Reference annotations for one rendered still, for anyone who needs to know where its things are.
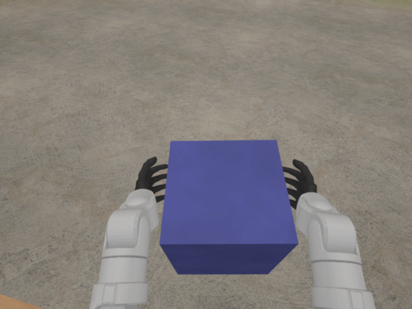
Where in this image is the robot left hand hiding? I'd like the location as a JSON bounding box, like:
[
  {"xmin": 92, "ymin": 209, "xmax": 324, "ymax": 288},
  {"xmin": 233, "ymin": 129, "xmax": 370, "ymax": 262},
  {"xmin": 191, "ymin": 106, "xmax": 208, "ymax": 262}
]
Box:
[{"xmin": 135, "ymin": 157, "xmax": 168, "ymax": 202}]

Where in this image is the robot right hand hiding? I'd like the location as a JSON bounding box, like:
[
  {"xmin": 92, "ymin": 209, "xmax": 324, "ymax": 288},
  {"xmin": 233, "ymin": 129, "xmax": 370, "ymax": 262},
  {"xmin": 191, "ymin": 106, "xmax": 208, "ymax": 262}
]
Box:
[{"xmin": 283, "ymin": 159, "xmax": 317, "ymax": 210}]

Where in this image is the right robot forearm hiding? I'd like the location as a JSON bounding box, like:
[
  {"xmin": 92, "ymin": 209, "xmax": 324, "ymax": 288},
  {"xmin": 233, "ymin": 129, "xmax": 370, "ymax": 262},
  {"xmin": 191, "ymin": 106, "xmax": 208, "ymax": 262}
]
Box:
[{"xmin": 295, "ymin": 192, "xmax": 376, "ymax": 309}]

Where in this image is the carton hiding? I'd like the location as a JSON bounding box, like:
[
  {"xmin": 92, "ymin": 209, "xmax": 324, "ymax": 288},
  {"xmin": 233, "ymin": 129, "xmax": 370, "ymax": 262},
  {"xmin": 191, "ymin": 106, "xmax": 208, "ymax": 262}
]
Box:
[{"xmin": 160, "ymin": 140, "xmax": 299, "ymax": 274}]

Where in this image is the left robot forearm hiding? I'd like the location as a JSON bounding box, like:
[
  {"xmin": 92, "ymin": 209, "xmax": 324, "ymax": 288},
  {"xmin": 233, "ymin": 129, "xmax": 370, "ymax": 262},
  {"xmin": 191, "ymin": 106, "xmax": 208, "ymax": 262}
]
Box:
[{"xmin": 89, "ymin": 189, "xmax": 159, "ymax": 309}]

